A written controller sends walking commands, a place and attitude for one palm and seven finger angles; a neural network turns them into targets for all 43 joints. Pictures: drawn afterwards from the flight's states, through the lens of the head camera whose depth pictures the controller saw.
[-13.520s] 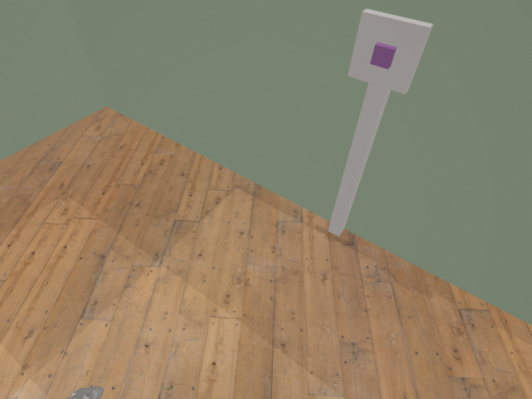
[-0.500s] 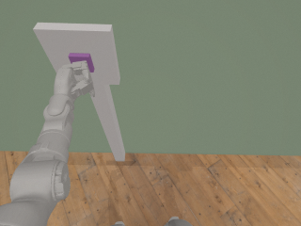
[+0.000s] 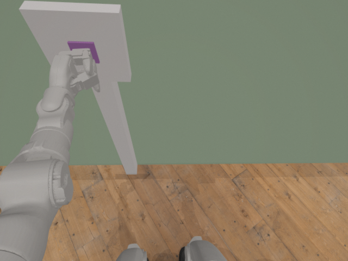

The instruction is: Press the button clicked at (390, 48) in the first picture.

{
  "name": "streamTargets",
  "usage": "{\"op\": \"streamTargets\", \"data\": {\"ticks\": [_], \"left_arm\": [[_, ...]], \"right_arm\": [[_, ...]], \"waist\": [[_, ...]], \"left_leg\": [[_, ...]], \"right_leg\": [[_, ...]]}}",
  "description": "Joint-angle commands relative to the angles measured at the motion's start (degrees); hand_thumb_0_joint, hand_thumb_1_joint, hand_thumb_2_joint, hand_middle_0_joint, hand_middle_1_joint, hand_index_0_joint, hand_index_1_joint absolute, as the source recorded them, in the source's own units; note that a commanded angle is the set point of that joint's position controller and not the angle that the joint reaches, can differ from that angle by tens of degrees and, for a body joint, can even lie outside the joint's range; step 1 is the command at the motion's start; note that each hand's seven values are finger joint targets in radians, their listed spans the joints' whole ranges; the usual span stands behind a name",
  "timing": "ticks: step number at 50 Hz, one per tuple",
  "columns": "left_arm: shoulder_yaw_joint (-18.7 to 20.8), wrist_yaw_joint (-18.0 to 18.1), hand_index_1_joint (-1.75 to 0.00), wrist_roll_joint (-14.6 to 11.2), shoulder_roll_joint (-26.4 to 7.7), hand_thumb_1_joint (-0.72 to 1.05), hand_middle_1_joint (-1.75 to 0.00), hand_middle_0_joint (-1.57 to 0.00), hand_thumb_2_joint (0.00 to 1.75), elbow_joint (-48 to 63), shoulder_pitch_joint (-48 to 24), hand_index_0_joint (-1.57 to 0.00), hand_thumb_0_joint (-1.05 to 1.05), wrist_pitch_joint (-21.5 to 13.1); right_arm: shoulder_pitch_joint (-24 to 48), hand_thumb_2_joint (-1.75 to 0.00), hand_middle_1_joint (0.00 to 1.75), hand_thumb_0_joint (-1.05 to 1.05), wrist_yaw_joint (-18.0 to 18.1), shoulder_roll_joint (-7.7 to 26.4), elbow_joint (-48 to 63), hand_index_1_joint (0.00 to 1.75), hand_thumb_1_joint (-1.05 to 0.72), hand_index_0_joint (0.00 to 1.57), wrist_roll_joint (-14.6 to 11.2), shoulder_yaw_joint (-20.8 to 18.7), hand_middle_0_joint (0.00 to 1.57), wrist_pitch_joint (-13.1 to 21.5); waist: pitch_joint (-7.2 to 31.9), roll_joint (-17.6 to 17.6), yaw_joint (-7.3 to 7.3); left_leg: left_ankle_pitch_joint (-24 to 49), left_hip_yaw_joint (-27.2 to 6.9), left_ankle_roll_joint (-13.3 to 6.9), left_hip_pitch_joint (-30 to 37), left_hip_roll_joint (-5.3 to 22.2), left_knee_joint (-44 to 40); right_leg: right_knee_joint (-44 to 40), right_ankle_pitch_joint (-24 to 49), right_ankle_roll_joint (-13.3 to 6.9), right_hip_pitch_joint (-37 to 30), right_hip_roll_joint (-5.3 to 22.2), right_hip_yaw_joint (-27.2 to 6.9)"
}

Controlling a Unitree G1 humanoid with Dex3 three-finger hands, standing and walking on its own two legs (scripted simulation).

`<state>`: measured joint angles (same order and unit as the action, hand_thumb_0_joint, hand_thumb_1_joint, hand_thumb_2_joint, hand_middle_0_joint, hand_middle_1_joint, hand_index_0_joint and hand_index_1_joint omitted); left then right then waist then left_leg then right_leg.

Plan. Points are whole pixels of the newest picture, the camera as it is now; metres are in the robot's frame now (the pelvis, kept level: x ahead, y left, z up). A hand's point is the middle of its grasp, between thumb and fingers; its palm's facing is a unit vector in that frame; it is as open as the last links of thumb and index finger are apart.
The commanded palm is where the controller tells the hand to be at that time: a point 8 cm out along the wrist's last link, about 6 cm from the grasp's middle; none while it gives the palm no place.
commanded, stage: hold the button down briefly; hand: left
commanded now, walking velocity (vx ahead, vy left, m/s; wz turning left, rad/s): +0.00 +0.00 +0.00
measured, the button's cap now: (85, 49) +0.56 +0.16 +0.14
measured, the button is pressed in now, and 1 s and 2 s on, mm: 14 0 0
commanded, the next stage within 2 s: pull the fist back off the button in 0.12 s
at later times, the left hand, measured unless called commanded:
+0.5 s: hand (93, 76) +0.51 +0.14 +0.11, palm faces -0.08 -1.00 -0.01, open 2.7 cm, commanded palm +0.49 +0.19 +0.11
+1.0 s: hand (91, 94) +0.46 +0.14 +0.11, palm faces -0.05 -1.00 +0.00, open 3.0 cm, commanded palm +0.42 +0.19 +0.11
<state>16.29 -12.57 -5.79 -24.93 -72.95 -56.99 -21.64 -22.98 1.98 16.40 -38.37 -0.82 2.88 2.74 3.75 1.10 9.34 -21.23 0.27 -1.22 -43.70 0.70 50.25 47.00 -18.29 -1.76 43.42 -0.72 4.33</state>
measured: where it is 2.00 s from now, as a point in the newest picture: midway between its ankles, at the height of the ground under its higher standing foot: outside the picture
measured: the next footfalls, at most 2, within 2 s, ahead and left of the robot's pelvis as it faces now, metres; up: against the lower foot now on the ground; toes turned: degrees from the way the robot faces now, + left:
none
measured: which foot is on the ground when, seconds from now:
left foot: down 0.00-1.00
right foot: down 0.00-1.00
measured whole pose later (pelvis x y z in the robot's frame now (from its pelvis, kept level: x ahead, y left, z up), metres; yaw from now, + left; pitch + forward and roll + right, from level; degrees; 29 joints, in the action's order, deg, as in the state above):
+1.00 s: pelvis +0.04 +0.00 +0.01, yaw -2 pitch +10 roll -1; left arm 13.3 -10.2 -9.9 -15.4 -45.3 -31.2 -17.5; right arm -20.6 0.6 14.9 -33.1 -2.2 1.5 0.4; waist 5.3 1.5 4.2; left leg -23.0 2.6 -1.4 -32.7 0.8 45.2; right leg 43.7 -20.2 -1.5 34.0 -1.2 1.7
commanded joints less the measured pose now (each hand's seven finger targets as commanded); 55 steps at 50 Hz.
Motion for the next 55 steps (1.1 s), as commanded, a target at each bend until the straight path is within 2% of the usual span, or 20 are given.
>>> {"op": "streamTargets", "data": {"ticks": [1, 5, 7, 8, 12, 14, 16, 17, 19, 21, 29, 31, 34, 37, 40, 41, 43, 46, 49, 55], "left_arm": [[1.83, 3.14, -1.50, -1.29, -13.11, 0.90, -1.50, -1.30, 0.90, 11.85, -35.81, -1.30, 0.00, -1.46], [2.40, 3.30, -1.50, -0.89, -14.78, 0.90, -1.50, -1.30, 0.90, 11.29, -36.11, -1.30, 0.00, -1.17], [1.14, 3.48, -1.50, -0.78, -13.19, 0.90, -1.50, -1.30, 0.90, 12.14, -37.12, -1.30, 0.00, -1.06], [0.03, 3.53, -1.50, -1.02, -11.61, 0.90, -1.50, -1.30, 0.90, 11.89, -36.95, -1.30, 0.00, -0.82], [0.06, 4.28, -1.50, -1.20, -11.37, 0.90, -1.50, -1.30, 0.90, 11.57, -37.20, -1.30, 0.00, -0.23], [0.76, 4.42, -1.50, -1.20, -12.00, 0.90, -1.50, -1.30, 0.90, 10.83, -36.24, -1.30, 0.00, 0.03], [-0.28, 4.38, -1.50, -0.71, -10.85, 0.90, -1.50, -1.30, 0.90, 11.31, -36.40, -1.30, 0.00, 0.21], [1.29, 4.65, -1.50, -0.62, -12.59, 0.90, -1.50, -1.30, 0.90, 11.38, -36.18, -1.30, 0.00, 0.20], [0.60, 4.59, -1.50, -0.53, -10.99, 0.90, -1.50, -1.30, 0.90, 11.00, -35.34, -1.30, 0.00, 0.37], [1.72, 4.69, -1.50, -0.20, -12.17, 0.90, -1.50, -1.30, 0.90, 12.43, -34.83, -1.30, 0.00, 0.07], [1.06, 4.07, -1.50, -0.78, -8.20, 0.90, -1.50, -1.30, 0.90, 18.43, -25.54, -1.30, 0.00, -1.71], [-0.74, 4.01, -1.50, -1.11, -5.59, 0.90, -1.50, -1.30, 0.90, 19.63, -23.87, -1.30, 0.00, -1.74], [0.31, 4.15, -1.50, -1.73, -6.02, 0.90, -1.50, -1.30, 0.90, 21.17, -21.06, -1.30, 0.00, -1.64], [0.99, 3.78, -1.50, -2.17, -5.82, 0.90, -1.50, -1.30, 0.90, 23.68, -15.27, -1.30, 0.00, -1.36], [0.42, 3.18, -1.50, -2.81, -4.42, 0.90, -1.50, -1.30, 0.90, 29.29, -9.79, -1.30, 0.00, -1.57], [-0.59, 2.94, -1.50, -3.11, -3.02, 0.90, -1.50, -1.30, 0.90, 31.00, -7.38, -1.30, 0.00, -1.34], [0.92, 2.72, -1.50, -3.98, -4.09, 0.90, -1.50, -1.30, 0.90, 34.06, -2.98, -1.30, 0.00, -0.93], [-1.12, 2.31, -1.50, -4.69, -1.32, 0.90, -1.50, -1.30, 0.90, 38.91, 2.32, -1.30, 0.00, 0.24], [-1.12, 2.27, -1.50, -5.14, -1.58, 0.90, -1.50, -1.30, 0.90, 45.48, 6.48, -1.30, 0.00, 0.94], [-4.86, 1.70, -1.50, -6.26, 3.19, 0.90, -1.50, -1.30, 0.90, 54.67, 14.68, -1.30, 0.00, 2.74]], "right_arm": [[-7.17, -0.90, 0.30, 0.00, 0.83, 9.88, 3.86, 0.30, -0.90, 0.20, 0.09, -3.33, 0.20, 2.26], [-7.59, -0.90, 0.30, 0.00, 0.87, 10.24, 4.22, 0.30, -0.90, 0.20, 0.14, -3.13, 0.20, 2.54], [-7.64, -0.90, 0.30, 0.00, 0.79, 10.17, 4.24, 0.30, -0.90, 0.20, 0.17, -3.19, 0.20, 2.76], [-7.52, -0.90, 0.30, 0.00, 0.76, 10.21, 4.26, 0.30, -0.90, 0.20, 0.18, -3.16, 0.20, 2.88], [-7.76, -0.90, 0.30, 0.00, 0.86, 10.52, 4.05, 0.30, -0.90, 0.20, 0.26, -3.11, 0.20, 3.34], [-7.88, -0.90, 0.30, 0.00, 0.93, 10.63, 4.15, 0.30, -0.90, 0.20, 0.34, -2.99, 0.20, 3.47], [-7.88, -0.90, 0.30, 0.00, 0.76, 10.50, 4.28, 0.30, -0.90, 0.20, 0.38, -3.11, 0.20, 3.50], [-8.06, -0.90, 0.30, 0.00, 0.72, 10.68, 4.30, 0.30, -0.90, 0.20, 0.50, -3.24, 0.20, 3.43], [-8.08, -0.90, 0.30, 0.00, 0.44, 10.46, 4.51, 0.30, -0.90, 0.20, 0.66, -3.19, 0.20, 3.39], [-8.17, -0.90, 0.30, 0.00, 0.20, 10.46, 4.84, 0.30, -0.90, 0.20, 0.77, -3.54, 0.20, 3.19], [-6.53, -0.90, 0.30, 0.00, -0.95, 9.48, 7.14, 0.30, -0.90, 0.20, 0.68, -4.17, 0.20, 1.92], [-5.95, -0.90, 0.30, 0.00, -1.09, 9.14, 7.27, 0.30, -0.90, 0.20, 0.35, -4.33, 0.20, 1.49], [-5.28, -0.90, 0.30, 0.00, -0.95, 8.96, 7.64, 0.30, -0.90, 0.20, 0.12, -4.35, 0.20, 1.12], [-4.42, -0.90, 0.30, 0.00, -0.83, 8.48, 8.25, 0.30, -0.90, 0.20, -0.28, -4.63, 0.20, 0.72], [-2.89, -0.90, 0.30, 0.00, -0.90, 7.79, 9.46, 0.30, -0.90, 0.20, -0.64, -4.61, 0.20, 0.52], [-2.29, -0.90, 0.30, 0.00, -0.98, 7.55, 9.89, 0.30, -0.90, 0.20, -0.77, -4.62, 0.20, 0.45], [-1.29, -0.90, 0.30, 0.00, -0.96, 7.42, 10.60, 0.30, -0.90, 0.20, -0.93, -4.76, 0.20, 0.27], [0.25, -0.90, 0.30, 0.00, -0.95, 6.85, 11.51, 0.30, -0.90, 0.20, -1.33, -4.60, 0.20, 0.06], [1.56, -0.90, 0.30, 0.00, -0.78, 6.62, 12.22, 0.30, -0.90, 0.20, -1.35, -4.80, 0.20, 0.05], [4.68, -0.90, 0.30, 0.00, -0.40, 5.47, 12.55, 0.30, -0.90, 0.20, -1.63, -4.62, 0.20, 0.75]], "waist": [[19.04, 1.00, 4.83], [18.92, 1.75, 4.68], [19.09, 3.84, 4.93], [18.74, 3.74, 5.35], [18.58, 2.96, 5.52], [17.67, 0.75, 5.36], [18.88, 3.19, 5.25], [19.08, 1.81, 4.87], [18.53, 1.96, 4.76], [21.19, 3.02, 3.89], [22.52, 3.22, 0.36], [20.98, 2.69, 0.29], [19.88, 1.06, -0.71], [21.15, -0.78, -2.22], [22.59, 1.85, -4.00], [22.61, 1.54, -4.15], [22.13, -0.68, -5.19], [20.11, -0.32, -5.48], [21.12, -0.32, -6.18], [19.88, 1.23, -6.31]], "left_leg": [[-5.50, -2.74, -1.23, 8.04, -0.90, -8.11], [-6.94, -3.12, -1.17, 7.12, -0.82, -8.27], [-7.52, -3.48, -0.97, 8.56, -0.75, -8.37], [-8.37, -3.73, -0.97, 8.98, -0.68, -8.50], [-9.71, -4.04, -0.94, 9.05, -0.48, -8.80], [-9.68, -4.07, -1.13, 7.59, -0.60, -8.79], [-9.25, -4.15, -0.92, 8.96, -0.66, -8.69], [-9.07, -4.47, -0.94, 8.66, -0.57, -8.57], [-8.23, -4.46, -0.95, 8.74, -0.72, -8.55], [-5.94, -4.32, -0.83, 10.22, -0.71, -8.05], [-0.27, -3.75, -0.44, 14.12, -0.53, -8.18], [-0.11, -3.73, -0.26, 14.90, -0.31, -8.76], [0.26, -3.08, -0.49, 14.18, -0.59, -9.31], [4.39, -2.14, -0.54, 15.07, -0.68, -9.44], [9.13, -1.56, -0.29, 17.92, -0.83, -9.59], [10.51, -1.42, -0.22, 18.64, -0.76, -9.76], [11.42, -0.65, -0.41, 17.65, -0.87, -10.07], [14.41, -0.32, -0.50, 18.45, -0.82, -10.59], [17.12, -0.06, -0.61, 20.08, -0.89, -10.48], [21.93, -0.10, -0.49, 23.93, -0.88, -10.76]], "right_leg": [[-8.83, -3.93, 1.32, -7.41, -1.08, -5.15], [-8.32, -5.27, 1.18, -6.67, -1.07, -4.98], [-7.96, -5.43, 1.07, -4.80, -1.06, -4.55], [-8.02, -5.91, 1.10, -3.80, -1.05, -4.40], [-7.90, -6.58, 1.17, -2.81, -1.04, -4.11], [-7.86, -6.60, 1.12, -3.58, -1.07, -4.08], [-7.38, -6.15, 1.01, -2.70, -0.93, -3.88], [-7.23, -6.03, 1.00, -3.15, -0.91, -3.82], [-6.98, -5.34, 0.82, -3.09, -1.03, -3.57], [-6.58, -4.16, 0.77, -3.89, -0.95, -3.53], [-5.96, -0.44, 0.09, -6.74, -1.36, -2.90], [-6.27, -0.22, 0.18, -6.57, -1.42, -2.60], [-6.96, 0.46, 0.09, -9.32, -1.46, -2.84], [-7.19, 4.81, 0.12, -13.14, -1.47, -3.07], [-6.82, 9.59, -0.28, -15.69, -1.47, -3.03], [-6.83, 10.92, -0.26, -16.31, -1.48, -2.85], [-7.37, 13.36, -0.10, -19.60, -1.43, -3.33], [-7.56, 16.81, -0.03, -20.75, -1.28, -3.14], [-7.64, 19.93, 0.03, -23.24, -1.10, -3.43], [-8.15, 24.72, 0.28, -23.98, -0.58, -3.16]]}}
